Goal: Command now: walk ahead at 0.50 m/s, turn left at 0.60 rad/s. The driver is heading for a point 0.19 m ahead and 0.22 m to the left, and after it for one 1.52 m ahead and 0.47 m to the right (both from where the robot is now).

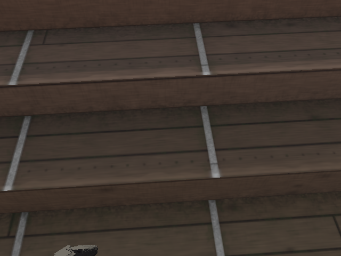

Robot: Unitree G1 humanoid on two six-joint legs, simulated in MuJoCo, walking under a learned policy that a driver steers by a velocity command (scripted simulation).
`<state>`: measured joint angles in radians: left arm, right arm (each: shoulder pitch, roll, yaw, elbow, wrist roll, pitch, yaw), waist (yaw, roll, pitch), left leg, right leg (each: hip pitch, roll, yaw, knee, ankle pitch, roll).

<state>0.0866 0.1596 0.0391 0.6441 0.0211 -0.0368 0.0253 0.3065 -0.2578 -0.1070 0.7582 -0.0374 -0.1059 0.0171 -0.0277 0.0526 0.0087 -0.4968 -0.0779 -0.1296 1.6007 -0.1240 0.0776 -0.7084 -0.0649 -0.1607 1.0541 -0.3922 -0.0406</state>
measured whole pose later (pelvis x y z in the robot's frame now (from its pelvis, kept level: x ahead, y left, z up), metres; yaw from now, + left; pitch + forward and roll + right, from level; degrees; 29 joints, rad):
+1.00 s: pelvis +0.36 -0.01 +0.20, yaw -13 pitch +0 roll +1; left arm 0.23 0.17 0.08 0.64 0.03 0.01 0.02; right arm 0.24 -0.21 -0.08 0.72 -0.03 0.02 -0.05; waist 0.01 0.04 -0.02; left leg -0.40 0.18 0.20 0.98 -0.49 -0.05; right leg -0.40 -0.01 -0.09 0.74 -0.36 -0.05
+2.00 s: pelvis +0.36 +0.03 +0.23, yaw -32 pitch +0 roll +0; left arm 0.27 0.11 0.00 0.72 0.02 -0.03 0.02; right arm 0.35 -0.13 -0.03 0.78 -0.02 -0.01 -0.04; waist -0.01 -0.01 -0.02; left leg -0.23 -0.01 0.08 0.46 -0.23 0.04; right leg -0.25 0.05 -0.03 0.45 -0.21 -0.06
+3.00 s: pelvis +0.56 -0.17 +0.25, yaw -31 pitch +4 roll +2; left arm 0.57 0.08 -0.03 1.10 -0.02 -0.10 0.01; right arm -0.11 -0.01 0.09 0.60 0.00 -0.03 -0.02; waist 0.04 0.00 -0.03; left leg -1.14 0.02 0.19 1.59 -0.34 0.16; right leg 0.05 0.00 -0.10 0.13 -0.22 -0.06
